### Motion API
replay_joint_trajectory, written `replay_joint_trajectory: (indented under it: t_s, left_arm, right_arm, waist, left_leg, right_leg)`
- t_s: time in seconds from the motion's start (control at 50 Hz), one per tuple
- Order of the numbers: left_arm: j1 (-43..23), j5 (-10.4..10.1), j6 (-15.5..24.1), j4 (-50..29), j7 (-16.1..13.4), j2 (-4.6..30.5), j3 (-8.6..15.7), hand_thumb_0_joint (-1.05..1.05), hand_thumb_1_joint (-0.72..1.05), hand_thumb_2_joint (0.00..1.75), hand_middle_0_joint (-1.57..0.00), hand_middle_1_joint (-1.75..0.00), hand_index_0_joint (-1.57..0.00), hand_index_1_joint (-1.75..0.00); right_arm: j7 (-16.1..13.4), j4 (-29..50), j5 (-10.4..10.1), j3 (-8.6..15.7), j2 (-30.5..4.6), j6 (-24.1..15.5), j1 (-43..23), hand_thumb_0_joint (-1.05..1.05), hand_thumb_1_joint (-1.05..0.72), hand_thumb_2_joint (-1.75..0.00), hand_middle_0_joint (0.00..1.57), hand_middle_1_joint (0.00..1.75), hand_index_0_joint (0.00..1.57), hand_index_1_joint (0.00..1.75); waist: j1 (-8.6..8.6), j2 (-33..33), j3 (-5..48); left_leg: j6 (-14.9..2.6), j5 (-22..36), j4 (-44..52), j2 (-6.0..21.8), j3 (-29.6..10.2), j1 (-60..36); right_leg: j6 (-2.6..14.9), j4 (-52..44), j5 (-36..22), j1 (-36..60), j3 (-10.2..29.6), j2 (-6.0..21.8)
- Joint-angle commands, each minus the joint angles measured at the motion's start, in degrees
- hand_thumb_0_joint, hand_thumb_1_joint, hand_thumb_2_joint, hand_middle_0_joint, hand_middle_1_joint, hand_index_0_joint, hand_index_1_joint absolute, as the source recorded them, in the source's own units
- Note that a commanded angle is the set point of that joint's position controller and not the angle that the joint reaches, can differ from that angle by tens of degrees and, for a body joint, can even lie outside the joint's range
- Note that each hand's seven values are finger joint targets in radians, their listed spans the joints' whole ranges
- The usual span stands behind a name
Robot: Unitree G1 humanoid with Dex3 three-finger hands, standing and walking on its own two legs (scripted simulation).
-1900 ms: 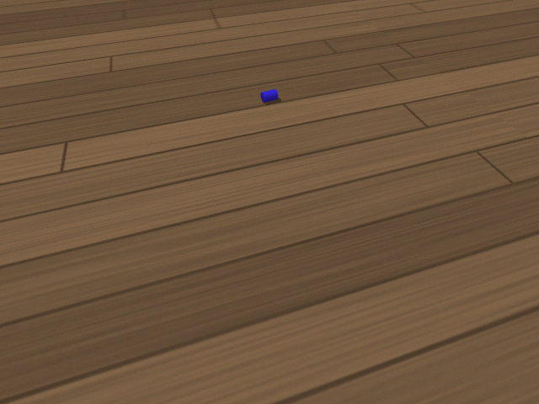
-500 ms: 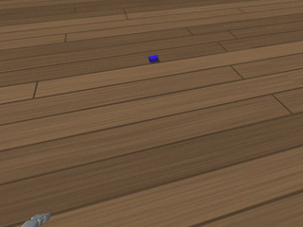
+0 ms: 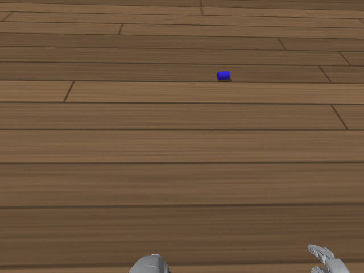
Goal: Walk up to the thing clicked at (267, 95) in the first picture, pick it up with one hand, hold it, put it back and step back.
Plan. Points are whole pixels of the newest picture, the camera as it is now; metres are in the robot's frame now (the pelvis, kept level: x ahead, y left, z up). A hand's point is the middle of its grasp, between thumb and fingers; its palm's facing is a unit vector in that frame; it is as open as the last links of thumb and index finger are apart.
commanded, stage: walk up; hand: left
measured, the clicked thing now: (223, 75) +1.79 -0.20 -0.71
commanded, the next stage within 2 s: none
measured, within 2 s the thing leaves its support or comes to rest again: neither
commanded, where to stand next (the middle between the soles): +1.45 -0.50 m, yaw +9 degrees
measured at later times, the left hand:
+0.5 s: hand (149, 180) +0.35 +0.14 -0.09, palm faces +0.07 -0.92 -0.40, open 7.4 cm
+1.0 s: hand (181, 122) +0.62 +0.08 -0.13, palm faces +0.02 -0.96 -0.29, open 7.4 cm
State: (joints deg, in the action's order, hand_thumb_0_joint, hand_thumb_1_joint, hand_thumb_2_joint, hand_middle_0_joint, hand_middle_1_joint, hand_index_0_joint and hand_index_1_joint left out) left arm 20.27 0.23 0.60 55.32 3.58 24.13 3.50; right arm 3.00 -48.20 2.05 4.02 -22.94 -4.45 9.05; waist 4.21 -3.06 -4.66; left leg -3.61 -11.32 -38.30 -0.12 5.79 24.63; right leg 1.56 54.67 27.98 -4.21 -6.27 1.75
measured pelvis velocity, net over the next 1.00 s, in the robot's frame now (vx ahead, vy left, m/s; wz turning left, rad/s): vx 0.56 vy -0.19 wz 0.05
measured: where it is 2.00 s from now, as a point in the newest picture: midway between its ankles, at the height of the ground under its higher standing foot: (250, 146)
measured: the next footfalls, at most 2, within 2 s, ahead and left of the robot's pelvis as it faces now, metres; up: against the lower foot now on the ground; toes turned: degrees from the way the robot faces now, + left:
right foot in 0.34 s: +0.36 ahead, -0.25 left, +0.00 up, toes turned -6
left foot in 0.76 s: +0.61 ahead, -0.06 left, +0.00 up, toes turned +10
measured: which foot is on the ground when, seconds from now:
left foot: down 0.00-0.36, up 0.38-0.74, down 0.76-1.00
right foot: up 0.00-0.32, down 0.34-0.76, up 0.78-1.00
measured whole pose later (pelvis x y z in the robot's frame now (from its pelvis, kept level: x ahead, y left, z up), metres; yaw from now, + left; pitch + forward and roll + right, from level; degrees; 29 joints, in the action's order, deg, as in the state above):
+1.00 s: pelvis +0.56 -0.19 +0.02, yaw +3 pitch -3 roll +2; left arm 15.2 0.9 0.6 49.4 5.7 24.5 4.0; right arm 0.6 -47.8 0.3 1.9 -23.3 -7.3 16.3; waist 0.8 -5.3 -4.3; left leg -1.1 -16.2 -31.7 1.6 7.0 12.4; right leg 0.3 58.1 19.6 -29.7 1.8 6.8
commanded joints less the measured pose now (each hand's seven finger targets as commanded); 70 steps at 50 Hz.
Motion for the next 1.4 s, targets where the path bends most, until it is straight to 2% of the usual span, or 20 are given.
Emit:
replay_joint_trajectory:
  t_s: [0.0, 0.08, 0.26, 0.3, 0.32, 0.34, 0.36, 0.44, 0.64, 0.72, 0.76, 0.78, 0.92, 1.04, 1.14, 1.16, 1.18, 1.2, 1.28, 1.38]
  left_arm:
    - [-8.4, -0.5, 4.0, -9.7, -0.8, 15.2, 2.3, 0.00, 0.90, 0.90, -0.20, -0.30, -0.20, -0.30]
    - [-2.9, 0.5, 2.5, -6.7, 2.1, 12.1, 3.0, 0.00, 0.90, 0.90, -0.20, -0.30, -0.20, -0.30]
    - [-7.3, 1.3, 2.3, -6.4, 4.2, 12.2, 5.5, 0.00, 0.90, 0.90, -0.20, -0.30, -0.20, -0.30]
    - [0.4, 1.6, 3.0, -4.2, 3.2, 14.8, 7.2, 0.00, 0.90, 0.90, -0.20, -0.30, -0.20, -0.30]
    - [9.6, 2.5, 3.7, -2.7, 2.0, 19.7, 9.2, 0.00, 0.90, 0.90, -0.20, -0.30, -0.20, -0.30]
    - [9.0, 1.3, 4.3, -3.8, 1.3, 23.6, 8.7, 0.00, 0.90, 0.90, -0.20, -0.30, -0.20, -0.30]
    - [1.3, 0.7, 4.1, -6.2, 0.8, 23.1, 8.1, 0.00, 0.90, 0.90, -0.20, -0.30, -0.20, -0.30]
    - [-8.6, 0.6, 4.5, -7.8, 0.0, 15.3, 5.5, 0.00, 0.90, 0.90, -0.20, -0.30, -0.20, -0.30]
    - [-1.4, 1.2, 3.8, -9.0, 0.5, 13.8, 5.0, 0.00, 0.90, 0.90, -0.20, -0.30, -0.20, -0.30]
    - [-3.2, 0.5, 2.9, -10.9, -0.4, 12.9, 4.0, 0.00, 0.90, 0.90, -0.20, -0.30, -0.20, -0.30]
    - [0.6, -0.3, 2.7, -12.6, -0.7, 7.4, 2.7, 0.00, 0.90, 0.90, -0.20, -0.30, -0.20, -0.30]
    - [-1.4, -0.2, 2.2, -12.0, -1.2, 15.8, 4.2, 0.00, 0.90, 0.90, -0.20, -0.30, -0.20, -0.30]
    - [-1.5, 0.5, 1.3, -9.1, 1.6, 10.6, 3.7, 0.00, 0.90, 0.90, -0.20, -0.30, -0.20, -0.30]
    - [-9.4, 0.8, 1.2, -10.4, 3.7, 10.0, 4.2, 0.00, 0.90, 0.90, -0.20, -0.30, -0.20, -0.30]
    - [-3.2, 1.3, 2.0, -6.9, 3.0, 13.1, 6.4, 0.00, 0.90, 0.90, -0.20, -0.30, -0.20, -0.30]
    - [5.6, 1.8, 2.6, -5.3, 2.1, 16.4, 8.1, 0.00, 0.90, 0.90, -0.20, -0.30, -0.20, -0.30]
    - [6.2, 1.1, 3.2, -6.3, 1.1, 22.5, 8.5, 0.00, 0.90, 0.90, -0.20, -0.30, -0.20, -0.30]
    - [2.7, 0.4, 2.9, -7.7, 0.9, 21.6, 8.1, 0.00, 0.90, 0.90, -0.20, -0.30, -0.20, -0.30]
    - [-6.7, 0.3, 3.0, -10.1, -0.1, 14.3, 5.3, 0.00, 0.90, 0.90, -0.20, -0.30, -0.20, -0.30]
    - [-5.0, 0.9, 3.4, -12.0, 0.3, 14.0, 5.1, 0.00, 0.90, 0.90, -0.20, -0.30, -0.20, -0.30]
  right_arm:
    - [-2.8, 2.5, -3.2, 6.0, -19.7, -1.1, 12.3, 0.00, -0.90, -0.90, 0.20, 0.30, 0.20, 0.30]
    - [-2.1, 3.9, -2.6, 3.9, -17.1, -3.0, 4.4, 0.00, -0.90, -0.90, 0.20, 0.30, 0.20, 0.30]
    - [-1.4, 2.3, -1.6, 4.8, -19.2, -3.1, 0.8, 0.00, -0.90, -0.90, 0.20, 0.30, 0.20, 0.30]
    - [-1.9, 1.6, -1.0, 3.4, -15.9, -2.6, 2.1, 0.00, -0.90, -0.90, 0.20, 0.30, 0.20, 0.30]
    - [-1.9, 1.6, -1.2, 1.7, -10.8, -2.5, 5.8, 0.00, -0.90, -0.90, 0.20, 0.30, 0.20, 0.30]
    - [-2.4, 3.7, -2.7, 1.5, -10.7, -2.9, 5.9, 0.00, -0.90, -0.90, 0.20, 0.30, 0.20, 0.30]
    - [-3.2, 2.0, -2.0, 2.4, -14.3, -2.3, 2.6, 0.00, -0.90, -0.90, 0.20, 0.30, 0.20, 0.30]
    - [-1.7, -4.1, -2.6, 2.2, -14.4, -1.3, 10.0, 0.00, -0.90, -0.90, 0.20, 0.30, 0.20, 0.30]
    - [-0.4, 2.3, -2.1, 1.6, -10.5, -1.1, -1.4, 0.00, -0.90, -0.90, 0.20, 0.30, 0.20, 0.30]
    - [-1.9, -1.0, -1.3, 3.6, -13.6, -1.4, 13.6, 0.00, -0.90, -0.90, 0.20, 0.30, 0.20, 0.30]
    - [-3.7, -0.3, -0.1, 6.5, -22.8, -1.7, 23.2, 0.00, -0.90, -0.90, 0.20, 0.30, 0.20, 0.30]
    - [-3.7, 0.7, -3.1, 6.9, -23.1, -1.7, 21.4, 0.00, -0.90, -0.90, 0.20, 0.30, 0.20, 0.30]
    - [-3.4, 3.4, -2.1, 3.3, -16.5, -4.1, 8.3, 0.00, -0.90, -0.90, 0.20, 0.30, 0.20, 0.30]
    - [-2.6, 2.8, -2.2, 4.1, -19.1, -4.3, 7.2, 0.00, -0.90, -0.90, 0.20, 0.30, 0.20, 0.30]
    - [-3.1, 1.9, -1.5, 3.1, -16.7, -2.9, 7.4, 0.00, -0.90, -0.90, 0.20, 0.30, 0.20, 0.30]
    - [-3.2, 1.8, -1.5, 1.8, -13.2, -2.6, 9.8, 0.00, -0.90, -0.90, 0.20, 0.30, 0.20, 0.30]
    - [-3.3, 3.9, -2.7, 0.6, -9.9, -2.8, 11.1, 0.00, -0.90, -0.90, 0.20, 0.30, 0.20, 0.30]
    - [-4.0, 2.6, -1.9, 1.9, -15.2, -2.0, 6.7, 0.00, -0.90, -0.90, 0.20, 0.30, 0.20, 0.30]
    - [-2.8, -2.3, -2.5, 1.6, -14.1, -1.6, 12.4, 0.00, -0.90, -0.90, 0.20, 0.30, 0.20, 0.30]
    - [-1.5, -1.2, -1.6, 1.7, -12.9, -1.3, 9.2, 0.00, -0.90, -0.90, 0.20, 0.30, 0.20, 0.30]
  waist:
    - [-8.57, 2.8, 9.0]
    - [-2.82, 8.2, 0.0]
    - [-0.28, 10.2, 1.1]
    - [4.58, 1.1, 6.1]
    - [8.49, -15.2, 9.3]
    - [6.50, -23.3, 10.4]
    - [5.09, -13.1, 7.2]
    - [-3.33, -8.1, 1.2]
    - [0.66, -1.9, 2.4]
    - [-7.61, 5.1, 7.8]
    - [-10.94, 18.9, 14.5]
    - [-11.58, 8.0, 16.6]
    - [-3.65, 8.5, 0.1]
    - [-4.48, 11.8, 1.0]
    - [0.99, 3.3, 6.5]
    - [5.15, -8.6, 10.1]
    - [4.09, -22.5, 11.1]
    - [4.17, -13.2, 8.7]
    - [-2.76, -8.8, 1.8]
    - [-1.42, -6.5, 1.0]
  left_leg:
    - [-13.00, -6.6, 21.1, 22.6, -32.9, -30.6]
    - [-9.15, -8.8, 24.9, 15.0, -14.0, -6.4]
    - [-4.83, -20.5, 20.9, 12.8, -8.7, 0.2]
    - [-2.57, -3.5, -1.7, 8.6, -3.4, 3.5]
    - [-0.35, -2.8, -25.9, 2.6, 0.1, 12.2]
    - [1.05, -18.7, -35.0, -4.2, -2.7, 23.3]
    - [0.84, -17.0, -41.0, 1.2, -10.5, 21.5]
    - [1.24, -3.4, -26.0, 6.9, -9.1, 9.9]
    - [2.32, 4.5, 3.8, 3.7, 0.0, 2.5]
    - [-1.86, 1.9, 7.4, 0.0, 0.6, -22.7]
    - [-11.69, -13.1, 16.1, 25.1, -43.1, -42.3]
    - [-16.39, -16.1, 21.1, 28.6, -51.9, -39.5]
    - [-9.61, 8.0, 21.6, 17.1, -11.6, -8.4]
    - [-6.51, -8.7, 23.3, 14.4, -7.7, -6.5]
    - [-2.78, 4.9, 1.4, 11.1, -1.8, -3.1]
    - [-1.05, 3.2, -18.9, 6.7, 0.5, 3.0]
    - [1.86, -17.4, -30.4, -2.1, 1.6, 18.9]
    - [1.04, -18.9, -35.6, 3.0, -5.2, 18.8]
    - [1.03, -8.1, -25.1, 7.2, -7.0, 9.1]
    - [3.16, -6.2, -9.0, 6.4, -3.2, 7.3]
  right_leg:
    - [0.01, 21.1, -7.2, -36.9, 12.9, 4.8]
    - [-1.38, 2.5, -7.6, -23.8, 9.2, 7.5]
    - [-1.62, -17.1, -20.8, -8.4, 1.2, 5.0]
    - [0.27, -21.5, -11.2, 5.9, 1.1, 2.0]
    - [2.60, -29.9, 6.1, 14.2, 14.0, 8.6]
    - [7.14, -44.5, 8.1, 16.4, 42.0, 22.7]
    - [8.96, -46.1, 11.5, 7.1, 44.9, 24.2]
    - [6.25, -42.8, -0.3, -8.0, 15.1, 12.6]
    - [6.45, -37.3, -29.0, 2.0, 3.0, 10.0]
    - [5.71, -14.0, -39.4, -8.3, 0.3, 7.9]
    - [0.93, 15.2, 0.8, -35.7, 1.3, -4.2]
    - [1.15, 20.3, 1.9, -35.9, 12.7, -1.9]
    - [-1.56, 4.4, -8.3, -25.9, 9.7, 7.1]
    - [-0.80, -16.0, -20.5, -19.3, 4.9, 6.1]
    - [0.63, -22.5, -15.1, 0.6, 0.3, 0.7]
    - [2.52, -28.4, -4.9, 9.3, 9.0, 5.4]
    - [8.51, -40.7, 0.3, 14.7, 37.8, 20.8]
    - [12.58, -41.4, 4.6, 8.7, 40.7, 23.2]
    - [10.00, -39.1, -8.2, -7.9, 17.0, 13.1]
    - [12.25, -41.2, -7.5, -8.2, 12.6, 12.6]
